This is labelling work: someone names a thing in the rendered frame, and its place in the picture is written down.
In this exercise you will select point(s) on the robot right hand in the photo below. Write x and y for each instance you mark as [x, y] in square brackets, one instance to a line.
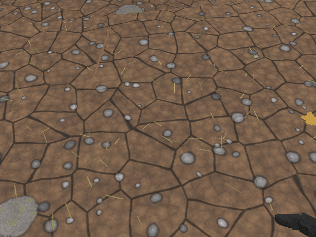
[305, 223]

